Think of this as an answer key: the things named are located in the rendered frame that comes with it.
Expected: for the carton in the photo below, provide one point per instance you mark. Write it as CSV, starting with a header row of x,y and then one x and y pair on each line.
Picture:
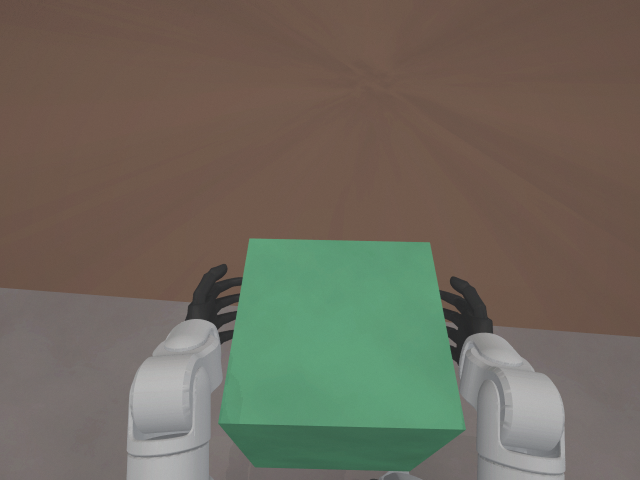
x,y
340,357

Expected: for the robot left hand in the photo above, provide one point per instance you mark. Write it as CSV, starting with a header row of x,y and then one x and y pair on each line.
x,y
205,306

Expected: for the robot right hand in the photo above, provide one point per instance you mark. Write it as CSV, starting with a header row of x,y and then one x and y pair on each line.
x,y
473,318

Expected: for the robot right shin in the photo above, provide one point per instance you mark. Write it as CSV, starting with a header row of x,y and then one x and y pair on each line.
x,y
389,472

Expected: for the left robot forearm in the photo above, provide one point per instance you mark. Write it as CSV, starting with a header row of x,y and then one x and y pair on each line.
x,y
169,415

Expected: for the right robot forearm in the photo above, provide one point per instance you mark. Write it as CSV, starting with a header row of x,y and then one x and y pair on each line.
x,y
520,413

